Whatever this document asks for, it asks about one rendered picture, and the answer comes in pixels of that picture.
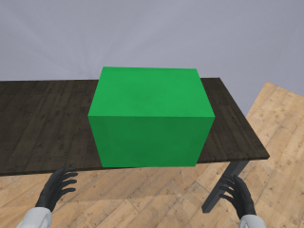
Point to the left robot hand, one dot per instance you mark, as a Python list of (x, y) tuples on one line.
[(53, 189)]

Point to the left robot forearm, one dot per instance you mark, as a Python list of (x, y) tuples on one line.
[(37, 217)]

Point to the right robot hand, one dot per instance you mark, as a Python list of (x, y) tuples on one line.
[(241, 197)]

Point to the carton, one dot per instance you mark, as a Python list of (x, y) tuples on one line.
[(150, 117)]

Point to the table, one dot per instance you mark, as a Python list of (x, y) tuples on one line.
[(44, 126)]

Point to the right robot forearm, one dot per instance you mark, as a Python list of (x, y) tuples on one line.
[(251, 221)]

